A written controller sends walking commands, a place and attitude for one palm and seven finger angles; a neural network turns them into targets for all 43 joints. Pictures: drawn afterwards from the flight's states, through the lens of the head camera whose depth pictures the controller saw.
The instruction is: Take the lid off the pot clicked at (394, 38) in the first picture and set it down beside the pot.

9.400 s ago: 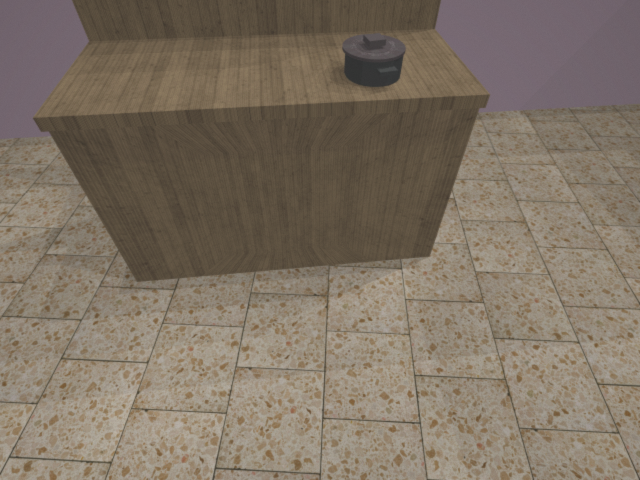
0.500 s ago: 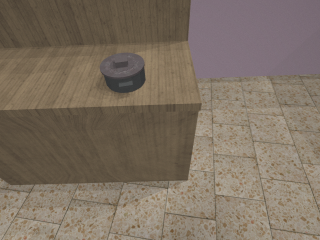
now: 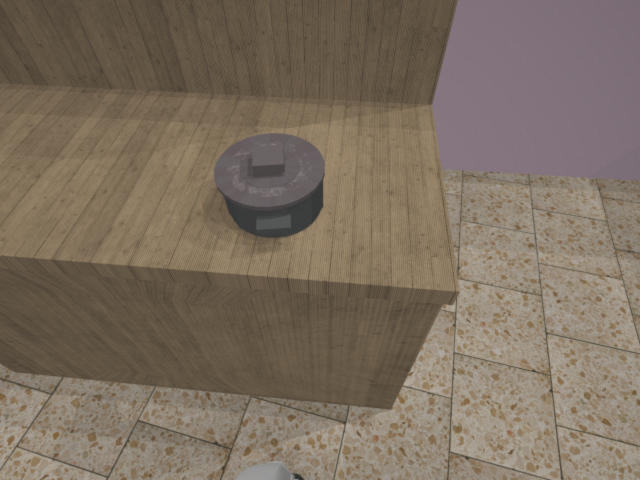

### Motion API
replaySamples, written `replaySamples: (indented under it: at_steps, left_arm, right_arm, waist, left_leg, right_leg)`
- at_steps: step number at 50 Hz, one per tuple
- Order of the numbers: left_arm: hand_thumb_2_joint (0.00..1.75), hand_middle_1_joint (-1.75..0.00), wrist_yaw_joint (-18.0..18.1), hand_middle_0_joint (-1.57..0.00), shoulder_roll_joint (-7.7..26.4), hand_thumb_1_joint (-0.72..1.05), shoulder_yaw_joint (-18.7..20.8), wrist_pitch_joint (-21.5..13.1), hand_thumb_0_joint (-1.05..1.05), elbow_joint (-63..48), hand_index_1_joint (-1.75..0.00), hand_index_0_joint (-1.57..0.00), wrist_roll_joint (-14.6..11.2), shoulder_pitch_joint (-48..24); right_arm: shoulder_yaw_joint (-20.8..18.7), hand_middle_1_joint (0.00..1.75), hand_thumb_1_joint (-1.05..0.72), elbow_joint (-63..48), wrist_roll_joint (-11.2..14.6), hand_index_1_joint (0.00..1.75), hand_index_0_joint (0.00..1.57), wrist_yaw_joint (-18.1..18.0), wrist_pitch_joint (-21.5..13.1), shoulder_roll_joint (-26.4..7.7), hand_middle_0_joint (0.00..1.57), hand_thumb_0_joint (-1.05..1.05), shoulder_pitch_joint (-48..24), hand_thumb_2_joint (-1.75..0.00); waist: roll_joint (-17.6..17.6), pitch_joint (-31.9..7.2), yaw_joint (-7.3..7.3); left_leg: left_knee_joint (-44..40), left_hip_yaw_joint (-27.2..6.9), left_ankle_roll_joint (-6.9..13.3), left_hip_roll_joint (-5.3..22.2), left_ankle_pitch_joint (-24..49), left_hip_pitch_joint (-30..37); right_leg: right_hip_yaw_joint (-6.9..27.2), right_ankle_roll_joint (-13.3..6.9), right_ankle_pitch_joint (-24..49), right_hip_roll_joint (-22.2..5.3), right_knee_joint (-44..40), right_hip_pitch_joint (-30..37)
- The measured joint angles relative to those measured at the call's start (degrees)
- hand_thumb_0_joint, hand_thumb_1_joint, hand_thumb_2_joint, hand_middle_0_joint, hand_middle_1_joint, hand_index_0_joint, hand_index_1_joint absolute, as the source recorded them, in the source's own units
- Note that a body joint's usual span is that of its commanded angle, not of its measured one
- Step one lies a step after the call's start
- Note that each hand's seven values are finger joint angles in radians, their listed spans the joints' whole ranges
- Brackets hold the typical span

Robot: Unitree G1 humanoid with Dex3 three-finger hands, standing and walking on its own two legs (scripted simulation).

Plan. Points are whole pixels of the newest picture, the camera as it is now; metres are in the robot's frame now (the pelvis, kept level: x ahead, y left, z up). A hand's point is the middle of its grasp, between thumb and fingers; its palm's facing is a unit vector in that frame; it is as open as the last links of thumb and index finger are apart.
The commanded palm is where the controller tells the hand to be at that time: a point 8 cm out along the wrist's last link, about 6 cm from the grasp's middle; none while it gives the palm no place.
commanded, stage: come to a stop and stand still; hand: left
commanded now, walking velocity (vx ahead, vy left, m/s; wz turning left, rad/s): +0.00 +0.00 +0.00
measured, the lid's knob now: (268, 159) +0.55 +0.15 +0.07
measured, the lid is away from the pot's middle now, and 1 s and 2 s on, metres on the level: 0.00 0.00 0.00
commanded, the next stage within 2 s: look again from close up in 1.42 s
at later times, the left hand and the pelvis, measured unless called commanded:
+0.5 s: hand out of the picture +0.12 +0.17 -0.16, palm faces +0.03 -0.96 -0.29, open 7.4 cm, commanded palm none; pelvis +0.06 -0.03 +0.00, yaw -2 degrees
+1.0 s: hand out of the picture +0.02 +0.18 -0.15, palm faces +0.09 -0.96 -0.26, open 7.4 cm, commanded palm none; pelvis +0.03 -0.02 +0.02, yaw -1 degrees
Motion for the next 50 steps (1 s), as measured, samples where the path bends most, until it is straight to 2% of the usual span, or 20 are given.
replaySamples:
  at_steps: [1, 2, 4, 6, 10, 15, 19, 23, 25, 26, 28, 29, 33, 36, 41, 46, 50]
  left_arm:
    - [0.9, -0.3, 0.0, -0.2, 0.2, 0.9, 0.1, 0.4, 0.0, 0.3, -0.3, -0.2, -0.3, 0.3]
    - [0.9, -0.3, 0.1, -0.2, 0.8, 0.9, 0.1, 0.9, 0.0, 0.6, -0.3, -0.2, -0.7, -0.4]
    - [0.9, -0.3, 0.7, -0.2, 2.0, 0.9, 0.5, 1.8, 0.0, 0.3, -0.3, -0.2, -1.0, -2.2]
    - [0.9, -0.3, 1.4, -0.2, 3.1, 0.91, 0.8, 2.4, 0.0, -0.6, -0.3, -0.2, -1.1, -4.7]
    - [0.9, -0.3, 1.8, -0.2, 4.4, 0.91, 1.0, 3.9, 0.0, -4.2, -0.3, -0.2, -0.8, -9.8]
    - [0.9, -0.3, 1.5, -0.2, 5.9, 0.91, 2.0, 6.0, 0.0, -8.2, -0.3, -0.2, -0.2, -14.3]
    - [0.9, -0.3, 1.1, -0.2, 6.7, 0.91, 2.5, 6.7, 0.0, -9.8, -0.3, -0.2, -0.2, -16.1]
    - [0.9, -0.3, 0.9, -0.2, 6.6, 0.91, 2.2, 6.4, 0.0, -10.5, -0.3, -0.2, -0.3, -16.5]
    - [0.9, -0.3, 0.9, -0.2, 6.6, 0.91, 1.8, 5.5, 0.0, -10.6, -0.3, -0.2, -0.1, -15.9]
    - [0.9, -0.3, 1.0, -0.2, 6.2, 0.91, 1.6, 5.1, 0.0, -10.1, -0.3, -0.2, 0.1, -15.9]
    - [0.9, -0.3, 0.7, -0.2, 5.4, 0.91, 0.7, 4.7, 0.0, -9.7, -0.3, -0.2, 0.3, -15.5]
    - [0.9, -0.3, 0.6, -0.2, 5.0, 0.91, 0.5, 4.6, 0.0, -9.6, -0.3, -0.2, 0.3, -15.1]
    - [0.9, -0.3, 0.6, -0.2, 4.1, 0.9, 0.4, 4.7, 0.0, -9.3, -0.3, -0.2, 0.0, -13.9]
    - [0.9, -0.3, 0.7, -0.2, 3.9, 0.9, 0.7, 4.4, 0.0, -9.4, -0.3, -0.2, 0.0, -13.4]
    - [0.9, -0.3, 0.8, -0.21, 4.0, 0.9, 1.1, 3.8, 0.0, -9.5, -0.3, -0.2, 0.3, -12.4]
    - [0.9, -0.3, 0.5, -0.21, 4.7, 0.9, 1.4, 4.2, 0.0, -8.4, -0.3, -0.2, 0.7, -10.7]
    - [0.9, -0.3, 0.5, -0.2, 5.6, 0.9, 1.7, 5.2, 0.0, -6.7, -0.3, -0.2, 0.3, -9.2]
  right_arm:
    - [0.1, 0.3, -0.91, -0.5, -0.3, 0.3, 0.19, -0.2, -0.7, 0.1, 0.2, 0.0, -0.1, -0.9]
    - [0.1, 0.3, -0.91, -0.8, -0.3, 0.3, 0.19, -0.6, -1.2, 0.5, 0.2, 0.0, -0.3, -0.9]
    - [0.6, 0.3, -0.91, -0.9, 0.0, 0.3, 0.2, -1.2, -1.3, 1.1, 0.2, 0.0, 0.0, -0.9]
    - [1.2, 0.3, -0.91, -0.3, 0.3, 0.3, 0.2, -2.2, -1.1, 1.7, 0.2, 0.0, 0.7, -0.9]
    - [1.0, 0.3, -0.94, 0.1, 1.1, 0.3, 0.2, -3.7, -0.2, 1.2, 0.21, -0.02, 0.3, -0.9]
    - [0.5, 0.3, -0.94, -0.1, 0.6, 0.3, 0.2, -3.4, 2.6, 0.5, 0.21, -0.02, 0.0, -0.9]
    - [-0.2, 0.3, -0.93, -0.7, 0.1, 0.3, 0.2, -3.1, 3.7, 0.0, 0.21, -0.01, 0.6, -0.9]
    - [-0.8, 0.3, -0.92, -1.0, -0.2, 0.3, 0.2, -2.8, 4.3, -1.0, 0.21, 0.0, 1.7, -0.9]
    - [-1.1, 0.3, -0.91, -0.9, 0.2, 0.3, 0.2, -2.5, 4.5, -1.4, 0.21, 0.0, 2.7, -0.9]
    - [-1.3, 0.3, -0.91, -0.7, 0.5, 0.3, 0.2, -2.4, 4.7, -1.8, 0.2, 0.0, 2.9, -0.9]
    - [-1.7, 0.3, -0.91, -0.5, 0.6, 0.3, 0.2, -2.4, 5.7, -2.5, 0.2, 0.0, 3.8, -0.9]
    - [-1.9, 0.3, -0.91, -0.2, 0.6, 0.3, 0.2, -2.4, 6.2, -2.7, 0.2, 0.0, 4.2, -0.9]
    - [-2.2, 0.3, -0.91, 0.8, 0.4, 0.3, 0.19, -1.6, 6.8, -3.4, 0.2, 0.0, 5.8, -0.9]
    - [-2.2, 0.3, -0.91, 1.2, 0.3, 0.3, 0.19, -1.3, 6.7, -3.8, 0.2, 0.0, 7.1, -0.9]
    - [-1.9, 0.3, -0.91, 1.6, 0.2, 0.3, 0.19, -1.2, 6.5, -4.3, 0.2, 0.0, 8.0, -0.9]
    - [-1.3, 0.3, -0.91, 1.3, 0.4, 0.3, 0.19, -1.1, 5.7, -4.0, 0.2, 0.0, 7.2, -0.9]
    - [-0.5, 0.3, -0.91, 0.4, 0.7, 0.3, 0.19, -1.4, 3.8, -3.2, 0.2, 0.0, 7.1, -0.9]
  waist:
    - [0.2, -0.2, -0.45]
    - [-0.5, 0.0, -0.83]
    - [-1.9, 0.3, -0.56]
    - [-2.7, 0.3, -0.3]
    - [-3.6, 0.6, -0.43]
    - [-3.3, 1.3, -1.34]
    - [-2.3, 1.6, -2.15]
    - [-0.4, 1.6, -2.84]
    - [0.1, 1.0, -2.79]
    - [1.2, 1.1, -2.83]
    - [2.5, 0.9, -3.31]
    - [2.6, 0.5, -3.28]
    - [2.1, -0.8, -2.84]
    - [1.6, -1.5, -2.53]
    - [0.6, -1.9, -1.32]
    - [-0.5, -2.6, 0.01]
    - [-0.6, -3.8, -0.09]
  left_leg:
    - [-0.4, -0.2, 0.8, -0.2, -2.3, 1.2]
    - [1.5, -0.1, 1.4, -0.8, -4.6, 1.1]
    - [2.1, 0.6, 2.1, -1.6, -6.6, 2.8]
    - [-0.8, 1.0, 1.5, -2.0, -5.7, 5.6]
    - [-7.3, 1.2, 1.9, -2.4, -3.5, 10.0]
    - [-8.4, 0.5, 1.1, -1.2, -3.4, 11.1]
    - [-6.6, 0.2, 0.0, 0.2, -4.4, 10.5]
    - [-3.8, 0.0, -1.4, 1.3, -5.7, 9.1]
    - [-0.9, 0.1, -2.4, 1.6, -7.1, 7.6]
    - [1.3, -0.7, -2.8, 2.0, -9.5, 6.8]
    - [7.9, -4.1, -3.4, 0.4, -18.2, 4.6]
    - [11.9, -5.2, -3.5, -0.6, -20.4, 3.4]
    - [24.8, -7.2, -4.5, -2.1, -18.1, 0.6]
    - [26.6, -7.9, -5.2, -1.7, -15.4, 0.8]
    - [19.7, -7.9, -5.8, -0.4, -15.3, 3.7]
    - [8.4, -6.6, -5.0, -0.2, -15.5, 7.7]
    - [-6.0, -5.5, -3.8, -0.3, -8.9, 13.8]
  right_leg:
    - [-0.1, 0.1, -1.7, -0.4, 7.4, -2.7]
    - [1.5, -0.2, -3.3, -0.9, 17.4, -6.6]
    - [5.1, -0.8, -4.4, -0.7, 34.2, -14.3]
    - [6.7, -0.1, -2.7, -0.7, 40.0, -20.0]
    - [7.7, 1.7, 1.4, -1.4, 34.6, -26.7]
    - [8.5, 2.3, 2.9, -0.3, 33.6, -30.9]
    - [8.3, 2.2, 2.4, 0.5, 30.8, -29.4]
    - [7.0, 1.4, 3.9, 0.5, 19.7, -23.6]
    - [6.6, 0.8, 8.7, 0.2, 10.7, -19.2]
    - [6.3, -0.2, 8.1, 0.9, 10.4, -19.1]
    - [5.9, -1.8, 7.7, 1.3, 10.7, -19.3]
    - [5.9, -2.2, 8.1, 1.1, 10.0, -19.2]
    - [6.5, -2.8, 11.0, 0.5, 5.9, -18.6]
    - [6.6, -2.8, 12.5, -0.1, 3.7, -18.6]
    - [6.6, -2.6, 14.2, -1.0, 1.8, -18.6]
    - [7.0, -1.6, 15.5, -1.4, 0.9, -18.9]
    - [6.9, -0.1, 14.8, -0.6, 3.4, -20.2]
